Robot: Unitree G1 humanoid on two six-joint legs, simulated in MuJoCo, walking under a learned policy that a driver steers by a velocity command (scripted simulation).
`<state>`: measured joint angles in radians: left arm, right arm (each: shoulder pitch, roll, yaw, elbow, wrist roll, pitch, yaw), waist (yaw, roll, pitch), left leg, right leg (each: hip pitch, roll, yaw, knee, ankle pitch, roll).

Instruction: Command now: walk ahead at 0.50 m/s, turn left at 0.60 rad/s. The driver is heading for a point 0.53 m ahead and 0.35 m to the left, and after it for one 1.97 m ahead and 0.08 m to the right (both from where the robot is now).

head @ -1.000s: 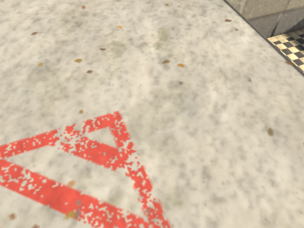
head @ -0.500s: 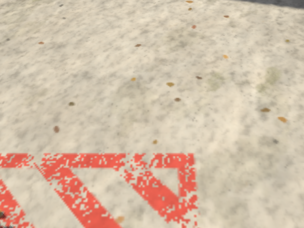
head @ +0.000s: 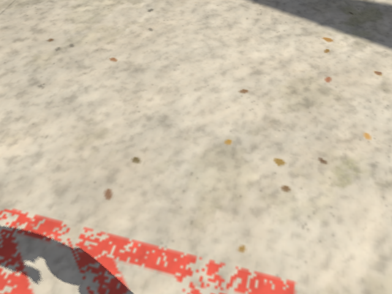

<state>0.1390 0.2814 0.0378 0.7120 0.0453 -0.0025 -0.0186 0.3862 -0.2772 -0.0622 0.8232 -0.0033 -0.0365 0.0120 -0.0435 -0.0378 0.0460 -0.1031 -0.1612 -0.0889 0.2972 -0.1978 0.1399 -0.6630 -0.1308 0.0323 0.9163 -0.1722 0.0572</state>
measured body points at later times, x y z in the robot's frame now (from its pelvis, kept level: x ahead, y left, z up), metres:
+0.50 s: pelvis +0.28 -0.03 +0.00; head +0.31 -0.04 +0.45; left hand +0.25 +0.24 -0.12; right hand +0.48 -0.26 -0.12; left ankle +0.29 +0.11 -0.67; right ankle +0.29 -0.13 -0.74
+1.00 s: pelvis +0.52 +0.09 +0.00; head +0.53 +0.11 +0.45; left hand +0.54 +0.37 -0.13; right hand +0.61 -0.17 -0.12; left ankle +0.47 +0.14 -0.74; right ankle +0.64 -0.04 -0.67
